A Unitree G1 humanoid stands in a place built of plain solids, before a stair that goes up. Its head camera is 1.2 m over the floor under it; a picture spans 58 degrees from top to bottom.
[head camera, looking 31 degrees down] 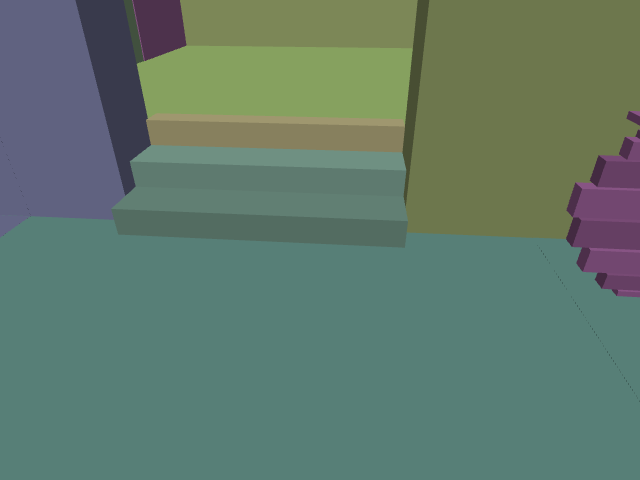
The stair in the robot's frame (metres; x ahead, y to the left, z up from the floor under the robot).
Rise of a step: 0.16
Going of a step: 0.29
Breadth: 1.56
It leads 5 degrees to the right of straight ahead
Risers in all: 3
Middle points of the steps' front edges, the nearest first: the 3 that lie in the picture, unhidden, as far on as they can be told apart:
1.99 0.33 0.16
2.27 0.31 0.31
2.56 0.28 0.47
